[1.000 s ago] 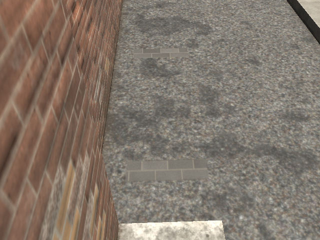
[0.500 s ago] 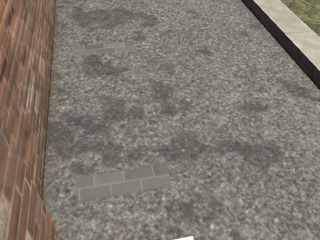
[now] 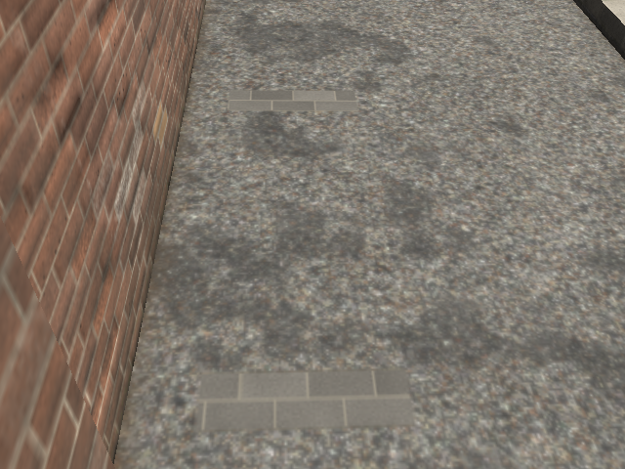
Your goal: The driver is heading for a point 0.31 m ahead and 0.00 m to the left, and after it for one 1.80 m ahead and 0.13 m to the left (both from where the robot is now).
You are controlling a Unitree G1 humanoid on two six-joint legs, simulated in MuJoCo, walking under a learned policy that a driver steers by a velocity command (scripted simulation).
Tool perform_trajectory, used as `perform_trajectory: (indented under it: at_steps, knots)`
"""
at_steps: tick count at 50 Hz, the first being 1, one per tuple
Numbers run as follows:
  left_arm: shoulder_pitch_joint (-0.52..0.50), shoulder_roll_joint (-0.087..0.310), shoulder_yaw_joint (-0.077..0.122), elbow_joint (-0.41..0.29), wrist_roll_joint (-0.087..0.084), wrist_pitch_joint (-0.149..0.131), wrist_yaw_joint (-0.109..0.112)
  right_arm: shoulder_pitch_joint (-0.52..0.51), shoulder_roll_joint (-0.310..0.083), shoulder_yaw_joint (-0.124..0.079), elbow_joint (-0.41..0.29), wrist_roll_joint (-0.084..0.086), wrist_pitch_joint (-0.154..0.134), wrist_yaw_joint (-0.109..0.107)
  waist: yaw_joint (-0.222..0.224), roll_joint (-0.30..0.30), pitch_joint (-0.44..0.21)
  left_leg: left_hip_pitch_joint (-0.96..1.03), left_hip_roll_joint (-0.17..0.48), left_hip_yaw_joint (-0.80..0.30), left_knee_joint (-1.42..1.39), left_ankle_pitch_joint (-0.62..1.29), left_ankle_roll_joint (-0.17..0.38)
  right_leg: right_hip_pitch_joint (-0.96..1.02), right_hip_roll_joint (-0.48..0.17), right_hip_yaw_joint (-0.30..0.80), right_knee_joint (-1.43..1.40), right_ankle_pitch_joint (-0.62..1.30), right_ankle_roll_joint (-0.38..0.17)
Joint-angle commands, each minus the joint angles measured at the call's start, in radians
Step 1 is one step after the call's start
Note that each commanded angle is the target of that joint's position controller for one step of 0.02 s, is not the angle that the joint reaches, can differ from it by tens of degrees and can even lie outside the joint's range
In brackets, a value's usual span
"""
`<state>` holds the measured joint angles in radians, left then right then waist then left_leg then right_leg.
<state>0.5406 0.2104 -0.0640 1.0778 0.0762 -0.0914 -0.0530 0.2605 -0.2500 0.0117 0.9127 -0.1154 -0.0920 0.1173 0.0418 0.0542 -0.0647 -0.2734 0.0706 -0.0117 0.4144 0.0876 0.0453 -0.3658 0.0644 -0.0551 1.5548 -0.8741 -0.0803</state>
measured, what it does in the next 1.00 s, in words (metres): goes down: right foot 0.20 m lower, then left foot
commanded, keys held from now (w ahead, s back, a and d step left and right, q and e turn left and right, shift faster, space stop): w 0.16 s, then no key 0.84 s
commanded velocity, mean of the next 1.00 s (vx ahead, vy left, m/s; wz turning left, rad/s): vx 0.20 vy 0.00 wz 0.00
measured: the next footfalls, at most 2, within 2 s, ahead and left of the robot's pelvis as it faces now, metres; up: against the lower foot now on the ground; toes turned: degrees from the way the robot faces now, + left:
right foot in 0.42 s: +0.36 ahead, -0.09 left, -0.20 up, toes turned -5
left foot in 0.74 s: +0.33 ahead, +0.14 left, -0.20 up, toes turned +3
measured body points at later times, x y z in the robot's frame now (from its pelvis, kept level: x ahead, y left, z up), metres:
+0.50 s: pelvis +0.24 -0.02 -0.21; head +0.25 -0.02 +0.23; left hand +0.34 +0.24 -0.35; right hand +0.19 -0.22 -0.36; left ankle +0.10 +0.12 -0.68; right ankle +0.32 -0.09 -0.96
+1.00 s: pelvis +0.32 -0.01 -0.24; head +0.33 +0.00 +0.21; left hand +0.39 +0.26 -0.38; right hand +0.36 -0.24 -0.38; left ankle +0.29 +0.14 -0.96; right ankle +0.32 -0.09 -0.96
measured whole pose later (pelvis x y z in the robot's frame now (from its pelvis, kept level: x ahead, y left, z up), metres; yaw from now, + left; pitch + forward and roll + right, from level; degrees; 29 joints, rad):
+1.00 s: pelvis +0.32 -0.01 -0.24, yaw +1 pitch +0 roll +0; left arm 0.22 0.27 0.05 0.99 -0.01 -0.08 -0.08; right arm 0.30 -0.19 -0.03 0.97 -0.01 -0.05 0.11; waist -0.02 0.00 0.01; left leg -0.26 0.06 0.00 0.64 -0.38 -0.04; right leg -0.28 0.00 -0.13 0.63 -0.35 -0.05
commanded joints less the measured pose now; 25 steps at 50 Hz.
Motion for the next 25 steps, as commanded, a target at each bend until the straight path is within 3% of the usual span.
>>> perform_trajectory:
  at_steps: [1,2,3,4,5,6,7,8,9,10,11,12,13,14,15,16,17,18,19,20,21,22,23,24,25]
  knots:
    - [0.094,0.143,0.066,-0.074,-0.036,-0.001,-0.086,0.601,-0.276,-0.087,0.151,0.017,-0.015,-0.006,-0.139,0.299,-0.079,0.901,0.227,-0.238,0.268,0.884,0.283,-0.871,0.042,0.041,0.755,0.101,-0.013]
    - [-0.070,0.099,0.034,-0.205,-0.035,-0.008,-0.099,0.583,-0.296,-0.099,0.120,0.027,-0.015,0.013,-0.189,0.124,-0.150,0.926,0.367,-0.456,0.172,0.628,0.418,-1.062,0.044,0.061,0.712,0.108,-0.001]
    - [-0.216,0.078,0.019,-0.274,-0.052,-0.011,-0.067,0.435,-0.196,-0.078,0.126,0.030,-0.006,-0.008,-0.164,-0.020,0.045,0.703,0.433,-0.569,0.083,-0.068,0.343,-1.228,-0.094,0.176,0.511,0.260,-0.009]
    - [-0.301,0.082,0.019,-0.266,-0.035,-0.016,-0.023,0.342,-0.022,-0.030,0.113,0.029,0.000,0.001,-0.114,-0.121,0.148,0.448,0.314,-0.423,0.022,-0.390,0.262,-1.185,-0.172,0.162,0.394,0.380,-0.041]
    - [-0.188,0.031,-0.004,-0.226,-0.002,-0.010,-0.004,0.228,0.133,0.017,0.082,0.015,-0.017,-0.015,-0.021,-0.139,0.199,0.120,0.277,-0.336,0.035,-0.283,0.239,-1.014,-0.269,0.235,0.002,0.736,-0.051]
    - [-0.109,0.030,0.006,-0.172,0.013,0.014,-0.005,0.183,0.138,0.015,0.063,0.020,-0.030,-0.024,0.020,-0.052,0.294,-0.210,0.207,-0.276,-0.019,-0.246,0.268,-0.818,-0.272,0.178,-0.038,0.829,-0.043]
    - [-0.097,0.071,0.028,-0.155,0.030,0.017,-0.009,0.017,0.151,0.025,-0.026,0.055,-0.057,-0.034,0.029,-0.039,0.259,-0.593,0.030,-0.035,-0.015,-0.286,0.225,-0.381,-0.237,0.076,-0.336,1.054,-0.030]
    - [-0.144,0.061,0.029,-0.155,0.049,0.010,-0.018,0.007,0.073,0.010,-0.035,0.055,-0.081,-0.044,0.042,0.008,0.202,-0.787,-0.023,-0.012,0.040,-0.348,0.213,-0.125,-0.207,0.049,-0.240,1.162,0.028]
    - [-0.121,0.068,0.031,-0.161,0.036,-0.003,-0.039,0.046,0.001,-0.010,-0.038,0.058,-0.100,-0.052,0.050,0.001,0.137,-0.800,-0.017,-0.008,0.100,-0.269,0.209,-0.042,-0.149,-0.023,-0.152,1.138,0.048]
    - [-0.235,0.136,0.046,-0.182,0.040,-0.011,-0.031,0.140,0.042,0.003,-0.022,0.040,-0.113,-0.072,-0.031,-0.079,0.146,-0.558,-0.034,-0.038,0.177,-0.261,0.162,-0.240,-0.205,0.090,-0.391,1.282,0.047]
    - [-0.322,0.148,0.049,-0.206,0.029,-0.018,-0.026,0.250,0.027,0.002,0.000,0.045,-0.111,-0.085,-0.075,-0.044,0.150,-0.327,0.042,-0.147,0.263,-0.193,0.173,-0.441,-0.204,0.095,-0.497,1.273,0.057]
    - [-0.305,0.151,0.037,-0.178,0.007,-0.026,-0.015,0.263,0.032,0.004,-0.020,0.053,-0.103,-0.102,-0.108,-0.108,0.103,-0.227,0.012,-0.120,0.407,-0.336,0.129,-0.427,-0.220,0.121,-0.783,1.530,0.050]
    - [-0.348,0.138,0.041,-0.174,0.002,-0.023,-0.014,0.292,0.016,0.004,-0.020,0.061,-0.085,-0.096,-0.097,-0.096,0.101,-0.295,0.003,-0.147,0.421,-0.348,0.127,-0.307,-0.179,0.057,-0.820,1.518,0.055]
    - [-0.357,0.124,0.041,-0.185,0.003,-0.010,-0.015,0.289,-0.005,-0.005,-0.021,0.059,-0.065,-0.082,-0.095,-0.058,0.103,-0.328,-0.005,-0.141,0.427,-0.376,0.124,-0.208,-0.151,0.012,-0.836,1.447,0.059]
    - [-0.368,0.129,0.044,-0.186,0.009,0.000,-0.021,0.341,0.008,-0.003,-0.015,0.074,-0.049,-0.073,-0.112,-0.050,0.143,-0.289,0.027,-0.206,0.457,-0.361,0.139,-0.243,-0.164,0.034,-0.871,1.400,0.069]
    - [-0.425,0.124,0.053,-0.195,0.023,0.014,-0.030,0.347,0.016,0.000,-0.007,0.068,-0.030,-0.075,-0.138,-0.002,0.168,-0.183,0.041,-0.223,0.501,-0.309,0.128,-0.278,-0.173,0.031,-0.996,1.295,0.073]
    - [-0.484,0.136,0.059,-0.213,0.016,0.021,-0.037,0.392,0.024,0.000,0.005,0.078,-0.014,-0.081,-0.179,-0.023,0.191,-0.074,0.058,-0.301,0.510,-0.258,0.133,-0.323,-0.186,0.039,-1.109,1.256,0.071]
    - [-0.523,0.121,0.059,-0.224,0.014,0.021,-0.036,0.394,0.004,-0.007,0.015,0.092,-0.002,-0.079,-0.202,-0.013,0.187,0.004,0.077,-0.391,0.520,-0.221,0.160,-0.322,-0.197,0.080,-1.206,1.167,0.067]
    - [-0.421,0.123,0.057,-0.192,0.009,0.020,-0.026,0.374,-0.024,-0.020,0.028,0.057,0.007,-0.070,-0.164,0.005,0.169,-0.018,0.086,-0.390,0.589,-0.129,0.158,-0.205,-0.197,0.096,-1.132,1.198,0.063]
    - [-0.311,0.165,0.075,-0.151,-0.008,0.017,0.000,0.354,0.004,-0.029,0.030,0.052,0.008,-0.058,-0.122,-0.068,0.130,-0.008,0.017,-0.298,0.703,-0.027,0.102,-0.052,-0.176,0.071,-1.247,1.185,0.048]
    - [-0.177,0.231,0.116,-0.106,-0.055,0.002,0.001,0.293,-0.026,-0.028,-0.013,0.090,0.010,-0.023,-0.044,-0.178,0.078,-0.131,-0.042,-0.218,0.843,0.088,0.071,0.258,-0.162,-0.020,-1.389,1.345,0.012]
    - [0.097,0.291,0.137,-0.067,-0.053,-0.009,0.002,0.394,-0.006,-0.031,0.028,0.041,0.012,0.041,0.012,-0.221,-0.134,-0.446,-0.091,-0.171,1.107,-0.128,0.021,0.815,-0.273,0.060,-1.051,1.872,-0.120]
    - [0.210,0.350,0.180,-0.041,-0.031,0.015,-0.036,0.417,0.032,-0.031,0.034,0.080,0.005,0.041,0.049,-0.399,-0.332,-0.767,-0.211,0.001,1.656,-1.039,-0.080,1.199,-0.477,0.143,-0.846,2.182,-0.333]
    - [0.165,0.338,0.186,-0.083,0.014,0.037,-0.042,0.275,-0.051,-0.051,-0.043,0.118,0.026,0.025,0.102,-0.227,-0.304,-0.878,-0.154,-0.016,1.764,-1.080,-0.086,1.083,-0.499,0.273,-0.886,2.145,-0.308]
    - [0.054,0.338,0.187,-0.107,0.021,0.041,-0.048,0.215,-0.011,-0.043,-0.071,0.119,0.041,0.010,0.045,-0.122,-0.165,-0.881,-0.109,-0.036,1.641,-0.996,-0.095,0.857,-0.499,0.274,-0.932,2.019,-0.265]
